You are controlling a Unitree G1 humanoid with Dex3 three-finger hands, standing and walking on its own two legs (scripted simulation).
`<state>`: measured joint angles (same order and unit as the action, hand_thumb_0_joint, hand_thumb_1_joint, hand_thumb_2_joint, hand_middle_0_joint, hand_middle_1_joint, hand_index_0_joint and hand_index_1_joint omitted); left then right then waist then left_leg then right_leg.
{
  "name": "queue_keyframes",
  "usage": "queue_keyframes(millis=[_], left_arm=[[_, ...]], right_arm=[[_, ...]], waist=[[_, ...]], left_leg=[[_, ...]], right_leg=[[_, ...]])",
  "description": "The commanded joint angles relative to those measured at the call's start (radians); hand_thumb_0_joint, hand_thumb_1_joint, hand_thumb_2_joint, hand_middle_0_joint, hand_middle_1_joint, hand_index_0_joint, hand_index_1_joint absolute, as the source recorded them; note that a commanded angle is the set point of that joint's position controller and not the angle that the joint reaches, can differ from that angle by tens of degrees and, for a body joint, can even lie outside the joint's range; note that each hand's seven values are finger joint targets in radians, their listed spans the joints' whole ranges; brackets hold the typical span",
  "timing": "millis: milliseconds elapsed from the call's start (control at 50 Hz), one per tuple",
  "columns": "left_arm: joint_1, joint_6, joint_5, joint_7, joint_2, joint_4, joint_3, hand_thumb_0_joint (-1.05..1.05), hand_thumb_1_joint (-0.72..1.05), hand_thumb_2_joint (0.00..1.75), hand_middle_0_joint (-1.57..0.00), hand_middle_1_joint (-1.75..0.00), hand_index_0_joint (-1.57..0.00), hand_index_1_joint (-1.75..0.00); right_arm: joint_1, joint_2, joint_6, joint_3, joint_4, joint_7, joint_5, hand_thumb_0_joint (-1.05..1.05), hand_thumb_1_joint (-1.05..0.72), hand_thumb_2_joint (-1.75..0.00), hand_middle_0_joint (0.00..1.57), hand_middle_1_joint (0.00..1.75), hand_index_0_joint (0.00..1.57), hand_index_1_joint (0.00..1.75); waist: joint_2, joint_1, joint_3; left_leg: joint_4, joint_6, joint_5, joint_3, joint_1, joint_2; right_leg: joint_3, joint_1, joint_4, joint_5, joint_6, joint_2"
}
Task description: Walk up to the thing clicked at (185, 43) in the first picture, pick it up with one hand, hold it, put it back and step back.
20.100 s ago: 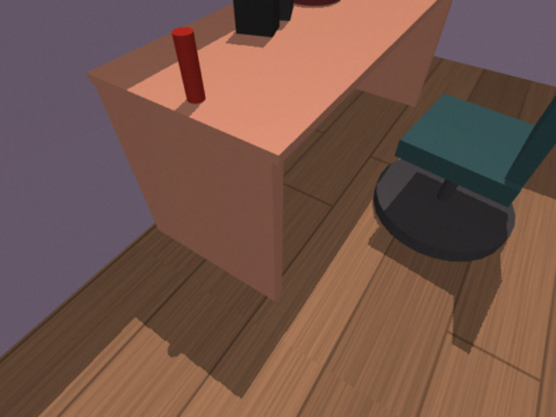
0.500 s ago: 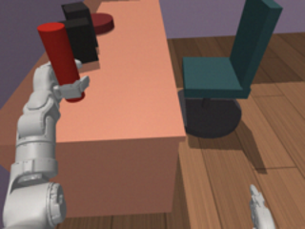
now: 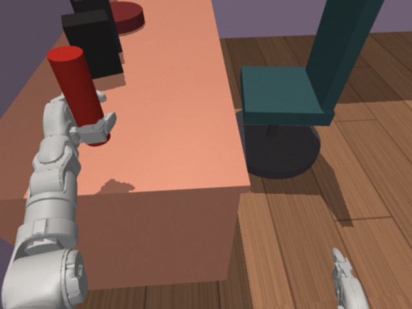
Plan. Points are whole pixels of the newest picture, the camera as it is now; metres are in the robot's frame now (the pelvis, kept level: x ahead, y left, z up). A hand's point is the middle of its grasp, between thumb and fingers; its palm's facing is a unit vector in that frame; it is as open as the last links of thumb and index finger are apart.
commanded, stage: crouch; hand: left
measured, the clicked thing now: (83, 101) +0.44 +0.21 +0.21
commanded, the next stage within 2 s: lower in 0.18 s
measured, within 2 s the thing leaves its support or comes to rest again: rests again in 1.62 s
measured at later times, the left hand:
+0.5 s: hand (103, 131) +0.45 +0.21 +0.12, palm faces +0.19 -0.98 +0.01, open 6.9 cm
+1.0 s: hand (109, 144) +0.45 +0.21 +0.08, palm faces +0.17 -0.99 +0.00, open 6.9 cm
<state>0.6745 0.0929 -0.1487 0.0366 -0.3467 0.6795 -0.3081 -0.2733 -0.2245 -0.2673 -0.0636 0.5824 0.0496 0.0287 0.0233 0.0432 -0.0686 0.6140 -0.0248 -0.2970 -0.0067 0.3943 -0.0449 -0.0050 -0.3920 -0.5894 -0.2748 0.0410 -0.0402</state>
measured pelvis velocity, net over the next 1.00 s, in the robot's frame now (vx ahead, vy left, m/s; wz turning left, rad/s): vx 0.00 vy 0.00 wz -0.01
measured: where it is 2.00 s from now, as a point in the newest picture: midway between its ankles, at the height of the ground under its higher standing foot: outside the picture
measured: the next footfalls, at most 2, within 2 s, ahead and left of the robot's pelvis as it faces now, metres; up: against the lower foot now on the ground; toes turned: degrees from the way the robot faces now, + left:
none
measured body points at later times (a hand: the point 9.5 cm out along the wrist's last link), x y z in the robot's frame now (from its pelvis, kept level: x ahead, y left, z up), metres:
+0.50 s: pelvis +0.01 +0.00 +0.00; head +0.04 +0.00 +0.45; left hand +0.43 +0.26 +0.13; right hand +0.16 -0.25 -0.07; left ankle +0.01 +0.13 -0.73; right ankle +0.01 -0.15 -0.73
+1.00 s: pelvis +0.00 +0.00 -0.02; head +0.06 +0.01 +0.42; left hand +0.44 +0.26 +0.08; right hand +0.15 -0.26 -0.08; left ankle +0.01 +0.13 -0.73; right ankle +0.01 -0.15 -0.73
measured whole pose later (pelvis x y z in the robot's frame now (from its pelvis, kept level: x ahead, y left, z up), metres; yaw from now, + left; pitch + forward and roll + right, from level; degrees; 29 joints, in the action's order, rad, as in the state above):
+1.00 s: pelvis +0.00 +0.00 -0.02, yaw -1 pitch +11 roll -1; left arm 0.66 -0.19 -0.14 0.08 -0.38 0.87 -0.34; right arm -0.28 -0.22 -0.10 -0.04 0.41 0.04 0.01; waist 0.00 0.09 -0.08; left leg 0.80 -0.03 -0.38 0.00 0.62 -0.06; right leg -0.01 -0.61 -0.76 -0.34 0.04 -0.03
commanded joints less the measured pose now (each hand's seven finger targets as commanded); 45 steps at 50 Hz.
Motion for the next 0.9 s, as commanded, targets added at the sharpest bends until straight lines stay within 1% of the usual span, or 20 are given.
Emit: queue_keyframes(millis=[0, 40, 140, 180, 280, 360, 400, 440, 480, 500, 540, 580, 640, 680, 720, 760, 820, 840, 860, 880], left_arm=[[0.472, -0.104, -0.009, 0.001, -0.244, -0.225, -0.042, 0.00, 0.44, 1.32, -1.39, -1.46, -1.41, -1.46], [0.508, -0.119, -0.009, 0.006, -0.220, -0.269, -0.010, 0.00, 0.43, 1.32, -1.39, -1.47, -1.41, -1.46], [0.425, -0.128, -0.010, 0.002, -0.240, -0.180, -0.045, 0.00, 0.41, 1.30, -1.38, -1.44, -1.40, -1.44], [0.486, -0.146, -0.011, 0.004, -0.217, -0.233, -0.014, 0.00, 0.43, 1.30, -1.36, -1.43, -1.38, -1.43], [0.479, -0.166, -0.009, 0.005, -0.230, -0.226, -0.023, 0.00, 0.39, 1.27, -1.37, -1.44, -1.39, -1.44], [0.414, -0.181, -0.008, 0.012, -0.199, -0.132, -0.016, 0.00, 0.43, 1.28, -1.38, -1.44, -1.39, -1.44], [0.452, -0.202, -0.011, 0.013, -0.223, -0.182, -0.026, 0.00, 0.42, 1.27, -1.36, -1.43, -1.38, -1.43], [0.395, -0.205, -0.007, 0.008, -0.241, -0.092, -0.052, 0.00, 0.39, 1.28, -1.36, -1.44, -1.37, -1.44], [0.468, -0.237, 0.001, 0.008, -0.232, -0.158, -0.026, 0.00, 0.38, 1.27, -1.34, -1.42, -1.36, -1.42], [0.434, -0.247, -0.001, 0.009, -0.266, -0.115, -0.062, 0.00, 0.37, 1.27, -1.35, -1.43, -1.37, -1.43], [0.488, -0.274, -0.003, 0.021, -0.227, -0.175, -0.019, 0.00, 0.38, 1.28, -1.36, -1.44, -1.38, -1.44], [0.459, -0.287, -0.011, 0.021, -0.246, -0.136, -0.040, 0.00, 0.37, 1.28, -1.36, -1.44, -1.37, -1.44], [0.450, -0.304, -0.005, 0.022, -0.260, -0.100, -0.053, 0.00, 0.37, 1.28, -1.35, -1.43, -1.36, -1.43], [0.414, -0.305, -0.007, 0.023, -0.276, -0.028, -0.067, 0.00, 0.36, 1.27, -1.34, -1.42, -1.35, -1.43], [0.443, -0.321, 0.003, 0.031, -0.239, -0.061, -0.036, 0.00, 0.39, 1.28, -1.35, -1.43, -1.36, -1.43], [0.434, -0.330, -0.006, 0.033, -0.277, -0.026, -0.067, 0.00, 0.40, 1.28, -1.36, -1.43, -1.37, -1.44], [0.484, -0.350, -0.002, 0.045, -0.251, -0.092, -0.037, 0.00, 0.41, 1.28, -1.37, -1.44, -1.38, -1.44], [0.445, -0.347, -0.005, 0.047, -0.240, -0.017, -0.043, 0.00, 0.44, 1.28, -1.37, -1.43, -1.38, -1.44], [0.406, -0.348, -0.009, 0.044, -0.295, 0.011, -0.087, 0.00, 0.43, 1.30, -1.38, -1.45, -1.39, -1.45], [0.481, -0.362, -0.010, 0.047, -0.273, -0.085, -0.053, 0.00, 0.40, 1.28, -1.38, -1.45, -1.39, -1.45]], right_arm=[[0.074, -0.125, -0.038, -0.049, -0.178, 0.008, 0.002, 0.00, 0.54, -0.05, 0.05, 0.05, 0.05, 0.05], [0.082, -0.093, -0.027, -0.029, -0.157, 0.004, 0.002, 0.00, 0.54, -0.05, 0.05, 0.05, 0.05, 0.05], [0.049, -0.136, -0.002, -0.057, -0.174, 0.009, 0.000, 0.00, 0.54, -0.05, 0.05, 0.05, 0.05, 0.05], [0.077, -0.125, 0.004, -0.056, -0.191, 0.008, 0.001, 0.00, 0.54, -0.05, 0.05, 0.05, 0.05, 0.05], [0.074, -0.129, 0.019, -0.055, -0.215, 0.010, 0.000, 0.00, 0.52, -0.06, 0.05, 0.05, 0.05, 0.05], [0.064, -0.090, 0.038, -0.027, -0.178, 0.000, -0.001, 0.00, 0.53, -0.06, 0.05, 0.05, 0.05, 0.05], [0.069, -0.101, 0.044, -0.034, -0.194, -0.002, -0.004, 0.00, 0.53, -0.05, 0.05, 0.05, 0.05, 0.05], [0.054, -0.138, 0.052, -0.065, -0.192, -0.001, -0.005, 0.00, 0.53, -0.06, 0.05, 0.05, 0.05, 0.05], [0.083, -0.124, 0.056, -0.055, -0.223, -0.002, -0.008, 0.00, 0.52, -0.06, 0.05, 0.05, 0.05, 0.05], [0.052, -0.138, 0.062, -0.065, -0.189, 0.001, -0.012, 0.00, 0.51, -0.06, 0.05, 0.05, 0.05, 0.05], [0.075, -0.098, 0.063, -0.026, -0.230, -0.004, -0.010, 0.00, 0.51, -0.06, 0.05, 0.05, 0.05, 0.05], [0.096, -0.128, 0.067, -0.048, -0.269, 0.003, -0.010, 0.00, 0.51, -0.06, 0.05, 0.05, 0.05, 0.05], [0.062, -0.096, 0.087, -0.026, -0.227, 0.000, -0.014, 0.00, 0.51, -0.06, 0.05, 0.05, 0.05, 0.05], [0.062, -0.151, 0.091, -0.070, -0.251, 0.007, -0.015, 0.00, 0.51, -0.06, 0.05, 0.05, 0.05, 0.05], [0.053, -0.095, 0.096, -0.021, -0.255, -0.003, -0.019, 0.00, 0.52, -0.06, 0.05, 0.05, 0.05, 0.05], [0.042, -0.133, 0.102, -0.060, -0.269, 0.002, -0.017, 0.00, 0.51, -0.06, 0.05, 0.05, 0.05, 0.05], [0.055, -0.100, 0.105, -0.024, -0.318, -0.007, -0.018, 0.00, 0.51, -0.06, 0.05, 0.05, 0.05, 0.05], [0.028, -0.094, 0.110, -0.023, -0.284, -0.005, -0.020, 0.00, 0.51, -0.06, 0.05, 0.05, 0.05, 0.05], [0.017, -0.127, 0.113, -0.047, -0.282, -0.002, -0.019, 0.00, 0.52, -0.06, 0.05, 0.05, 0.05, 0.05], [0.049, -0.123, 0.106, -0.040, -0.340, -0.005, -0.017, 0.00, 0.51, -0.06, 0.05, 0.05, 0.05, 0.05]], waist=[[0.011, 0.004, -0.329], [0.050, 0.002, -0.340], [-0.004, 0.016, -0.304], [0.017, 0.022, -0.345], [0.030, 0.026, -0.358], [0.002, 0.018, -0.287], [0.030, 0.016, -0.348], [-0.006, 0.028, -0.311], [0.040, 0.030, -0.357], [0.031, 0.029, -0.348], [0.054, 0.035, -0.390], [0.031, 0.039, -0.408], [0.018, 0.030, -0.386], [0.007, 0.054, -0.369], [0.042, 0.046, -0.360], [0.015, 0.052, -0.374], [0.061, 0.048, -0.418], [0.038, 0.053, -0.387], [0.028, 0.048, -0.358], [0.061, 0.050, -0.427]], left_leg=[[-0.062, 0.031, 0.260, -0.025, -0.169, 0.037], [-0.063, 0.027, 0.280, -0.023, -0.183, 0.034], [-0.063, 0.031, 0.261, -0.024, -0.163, 0.034], [-0.056, 0.030, 0.288, -0.025, -0.183, 0.034], [-0.051, 0.025, 0.318, -0.016, -0.206, 0.025], [-0.044, 0.032, 0.279, -0.022, -0.116, 0.033], [-0.031, 0.032, 0.291, -0.024, -0.141, 0.034], [-0.023, 0.034, 0.269, -0.022, -0.115, 0.031], [-0.010, 0.029, 0.288, -0.016, -0.148, 0.026], [-0.001, 0.028, 0.295, -0.012, -0.146, 0.020], [0.012, 0.025, 0.298, -0.009, -0.157, 0.017], [0.026, 0.028, 0.305, -0.009, -0.145, 0.018], [0.046, 0.037, 0.271, -0.020, -0.062, 0.029], [0.059, 0.038, 0.250, -0.022, -0.057, 0.029], [0.064, 0.033, 0.217, -0.018, -0.042, 0.027], [0.074, 0.037, 0.210, -0.019, -0.029, 0.028], [0.083, 0.033, 0.200, -0.017, -0.038, 0.024], [0.093, 0.036, 0.191, -0.016, -0.010, 0.024], [0.092, 0.034, 0.179, -0.013, 0.012, 0.021], [0.098, 0.031, 0.195, -0.012, -0.023, 0.021]], right_leg=[[0.051, 0.115, 0.061, 0.255, -0.033, 0.040], [0.053, 0.103, 0.055, 0.268, -0.038, 0.043], [0.053, 0.109, 0.064, 0.258, -0.034, 0.042], [0.051, 0.102, 0.059, 0.282, -0.035, 0.042], [0.057, 0.095, 0.051, 0.293, -0.037, 0.046], [0.054, 0.079, 0.046, 0.273, -0.036, 0.042], [0.049, 0.087, 0.035, 0.287, -0.035, 0.038], [0.049, 0.067, 0.027, 0.269, -0.034, 0.041], [0.051, 0.040, 0.012, 0.267, -0.039, 0.042], [0.053, 0.028, 0.006, 0.261, -0.039, 0.045], [0.053, 0.017, -0.008, 0.261, -0.041, 0.044], [0.051, 0.028, -0.020, 0.271, -0.039, 0.044], [0.039, 0.036, -0.034, 0.275, -0.032, 0.035], [0.037, 0.002, -0.040, 0.258, -0.031, 0.036], [0.039, -0.043, -0.050, 0.220, -0.038, 0.038], [0.038, -0.031, -0.060, 0.221, -0.035, 0.039], [0.038, -0.052, -0.079, 0.206, -0.040, 0.041], [0.038, -0.071, -0.083, 0.191, -0.039, 0.042], [0.039, -0.076, -0.086, 0.177, -0.041, 0.043], [0.038, -0.065, -0.094, 0.192, -0.043, 0.044]])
